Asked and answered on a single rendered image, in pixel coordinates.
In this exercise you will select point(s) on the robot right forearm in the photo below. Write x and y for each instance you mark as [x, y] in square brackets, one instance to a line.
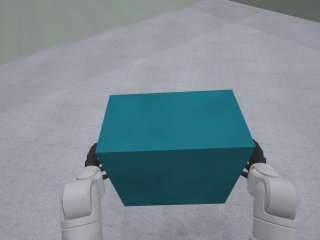
[275, 207]

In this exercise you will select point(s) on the carton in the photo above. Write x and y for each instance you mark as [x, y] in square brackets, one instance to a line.
[174, 148]

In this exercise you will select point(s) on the robot left forearm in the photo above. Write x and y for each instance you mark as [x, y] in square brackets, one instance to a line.
[80, 206]

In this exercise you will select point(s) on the robot left hand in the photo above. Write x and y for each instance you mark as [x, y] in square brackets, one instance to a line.
[92, 160]

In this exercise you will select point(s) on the robot right hand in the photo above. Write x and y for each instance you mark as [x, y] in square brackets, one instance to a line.
[256, 157]

